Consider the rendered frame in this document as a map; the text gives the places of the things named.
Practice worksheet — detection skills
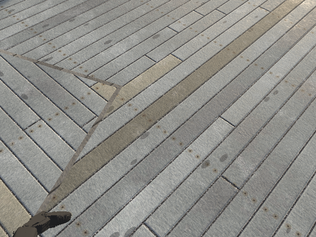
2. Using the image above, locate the robot left hand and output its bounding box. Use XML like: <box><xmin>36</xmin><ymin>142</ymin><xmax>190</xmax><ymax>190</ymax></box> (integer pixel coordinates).
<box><xmin>13</xmin><ymin>210</ymin><xmax>71</xmax><ymax>237</ymax></box>

